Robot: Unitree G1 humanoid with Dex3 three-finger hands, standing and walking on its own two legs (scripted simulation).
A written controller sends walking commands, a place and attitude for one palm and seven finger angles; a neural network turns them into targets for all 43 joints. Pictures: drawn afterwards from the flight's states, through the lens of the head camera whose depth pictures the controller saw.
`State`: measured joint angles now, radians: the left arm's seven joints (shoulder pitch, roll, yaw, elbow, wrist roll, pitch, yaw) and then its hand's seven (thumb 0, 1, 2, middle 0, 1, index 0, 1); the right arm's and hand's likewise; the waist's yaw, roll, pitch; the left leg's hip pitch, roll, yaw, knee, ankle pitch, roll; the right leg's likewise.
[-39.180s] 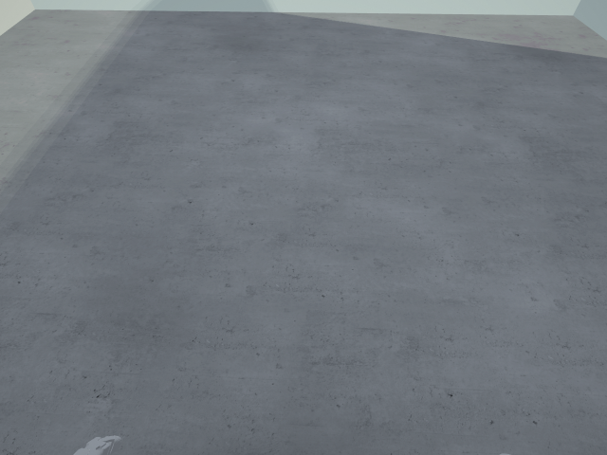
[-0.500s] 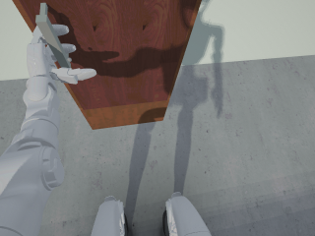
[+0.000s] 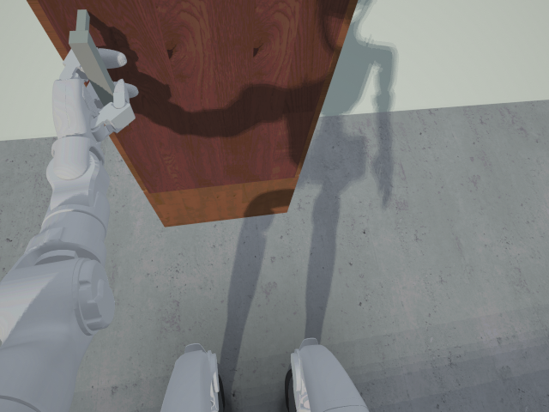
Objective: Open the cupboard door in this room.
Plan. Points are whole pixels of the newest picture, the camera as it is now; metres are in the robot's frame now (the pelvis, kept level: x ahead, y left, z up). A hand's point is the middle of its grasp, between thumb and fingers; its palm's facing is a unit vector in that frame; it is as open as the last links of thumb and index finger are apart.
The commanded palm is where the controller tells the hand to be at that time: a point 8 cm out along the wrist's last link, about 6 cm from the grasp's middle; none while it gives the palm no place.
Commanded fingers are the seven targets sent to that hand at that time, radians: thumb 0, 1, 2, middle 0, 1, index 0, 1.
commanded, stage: pull the door open along its arc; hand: left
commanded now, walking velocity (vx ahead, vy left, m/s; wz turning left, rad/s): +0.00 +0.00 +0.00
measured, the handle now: (103, 74) +0.58 +0.20 +0.07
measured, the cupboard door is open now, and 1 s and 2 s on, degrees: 0 40 41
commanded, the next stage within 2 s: open thumb and fingers to let go in 1.08 s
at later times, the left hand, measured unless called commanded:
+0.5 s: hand (137, 153) +0.45 +0.15 +0.06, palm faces +0.04 -1.00 -0.01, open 5.8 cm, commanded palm +0.40 +0.19 +0.06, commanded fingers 0.00 0.90 0.90 -0.40 -1.35 -0.40 -1.35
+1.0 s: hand (227, 235) +0.33 +0.04 +0.06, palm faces +0.38 -0.93 -0.03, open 6.0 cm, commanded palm +0.26 +0.06 +0.06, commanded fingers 0.00 0.90 0.90 -0.40 -1.35 -0.40 -1.35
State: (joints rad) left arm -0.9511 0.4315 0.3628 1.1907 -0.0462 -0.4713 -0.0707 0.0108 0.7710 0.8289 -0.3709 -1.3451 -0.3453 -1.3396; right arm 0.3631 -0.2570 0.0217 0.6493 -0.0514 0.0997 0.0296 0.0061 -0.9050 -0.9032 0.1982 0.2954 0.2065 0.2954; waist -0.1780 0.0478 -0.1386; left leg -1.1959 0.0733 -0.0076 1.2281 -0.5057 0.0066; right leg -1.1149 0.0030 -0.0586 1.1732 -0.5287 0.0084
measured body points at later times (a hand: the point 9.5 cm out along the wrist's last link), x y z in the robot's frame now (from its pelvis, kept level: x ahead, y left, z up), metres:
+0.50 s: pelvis +0.02 +0.00 +0.02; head +0.13 +0.00 +0.45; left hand +0.45 +0.20 +0.06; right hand +0.06 -0.26 -0.10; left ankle +0.03 +0.11 -0.63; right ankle +0.01 -0.13 -0.63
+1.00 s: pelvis +0.01 -0.03 +0.03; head +0.07 -0.04 +0.47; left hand +0.31 +0.08 +0.07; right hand +0.19 -0.23 -0.09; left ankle +0.03 +0.11 -0.63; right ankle +0.01 -0.13 -0.63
